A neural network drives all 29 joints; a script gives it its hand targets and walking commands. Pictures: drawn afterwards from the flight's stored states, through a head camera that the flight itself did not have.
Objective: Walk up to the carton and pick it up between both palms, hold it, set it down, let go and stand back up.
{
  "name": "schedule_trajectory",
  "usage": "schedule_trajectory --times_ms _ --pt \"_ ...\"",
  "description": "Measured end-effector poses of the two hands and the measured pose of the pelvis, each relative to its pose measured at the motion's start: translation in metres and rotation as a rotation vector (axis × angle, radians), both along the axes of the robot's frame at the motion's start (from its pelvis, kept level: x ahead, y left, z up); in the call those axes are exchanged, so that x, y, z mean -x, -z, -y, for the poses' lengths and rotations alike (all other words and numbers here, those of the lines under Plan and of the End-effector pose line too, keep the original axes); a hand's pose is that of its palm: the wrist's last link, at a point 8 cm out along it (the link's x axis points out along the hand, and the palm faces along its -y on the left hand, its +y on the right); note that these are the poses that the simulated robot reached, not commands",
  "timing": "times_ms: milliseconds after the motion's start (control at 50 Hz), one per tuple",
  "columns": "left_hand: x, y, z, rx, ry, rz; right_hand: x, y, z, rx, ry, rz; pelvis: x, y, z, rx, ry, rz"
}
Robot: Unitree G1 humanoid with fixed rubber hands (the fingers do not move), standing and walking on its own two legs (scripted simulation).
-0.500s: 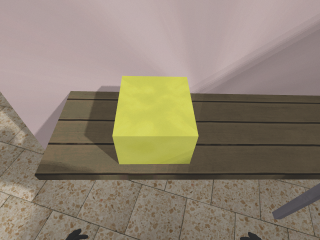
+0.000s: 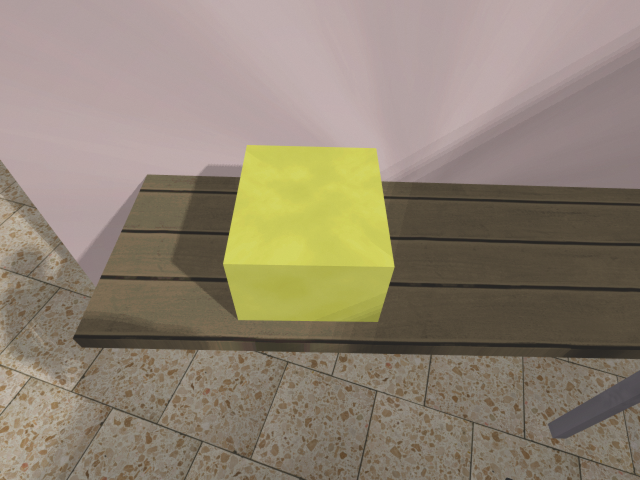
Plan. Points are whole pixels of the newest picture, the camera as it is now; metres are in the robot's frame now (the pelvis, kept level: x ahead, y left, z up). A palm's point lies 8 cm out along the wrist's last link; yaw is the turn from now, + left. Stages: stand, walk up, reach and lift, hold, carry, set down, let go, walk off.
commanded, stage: walk up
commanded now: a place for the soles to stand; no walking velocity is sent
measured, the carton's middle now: (310, 230) +0.49 +0.04 -0.02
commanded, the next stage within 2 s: reach and lift in 0.96 s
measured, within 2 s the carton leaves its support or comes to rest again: neither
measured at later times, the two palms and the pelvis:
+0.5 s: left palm out of the picture +0.06 +0.23 -0.12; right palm out of the picture +0.07 -0.28 -0.11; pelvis +0.00 -0.02 +0.00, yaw +1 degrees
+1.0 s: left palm out of the picture +0.06 +0.23 -0.13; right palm out of the picture +0.08 -0.28 -0.12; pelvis +0.01 -0.03 +0.00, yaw +3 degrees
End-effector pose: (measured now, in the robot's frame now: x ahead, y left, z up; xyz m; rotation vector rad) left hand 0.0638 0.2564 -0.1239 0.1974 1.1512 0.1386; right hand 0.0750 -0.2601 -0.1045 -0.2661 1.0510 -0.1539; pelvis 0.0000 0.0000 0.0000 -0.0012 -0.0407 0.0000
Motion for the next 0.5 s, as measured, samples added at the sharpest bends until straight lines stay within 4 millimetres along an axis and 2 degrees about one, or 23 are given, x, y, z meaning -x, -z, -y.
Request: schedule_trajectory --times_ms 500 --pt "0.0 -0.001 0.025 0.001 -0.025 0.013 0.009 0.01 0.02 -0.011 -0.007 -0.05 0.0 0.001 0.024 0.002 -0.024 -0.001"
